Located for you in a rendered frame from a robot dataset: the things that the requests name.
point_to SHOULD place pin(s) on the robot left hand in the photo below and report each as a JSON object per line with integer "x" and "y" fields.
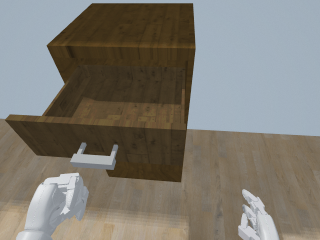
{"x": 65, "y": 192}

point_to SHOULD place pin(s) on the handle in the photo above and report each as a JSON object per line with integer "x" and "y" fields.
{"x": 81, "y": 160}

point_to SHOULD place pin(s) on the cabinet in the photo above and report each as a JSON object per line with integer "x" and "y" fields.
{"x": 132, "y": 34}

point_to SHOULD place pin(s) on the left robot forearm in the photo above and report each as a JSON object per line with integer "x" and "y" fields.
{"x": 33, "y": 235}

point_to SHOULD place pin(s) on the robot right hand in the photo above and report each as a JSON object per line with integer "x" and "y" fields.
{"x": 259, "y": 220}

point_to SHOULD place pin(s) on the drawer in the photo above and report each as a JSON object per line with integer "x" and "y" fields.
{"x": 139, "y": 108}

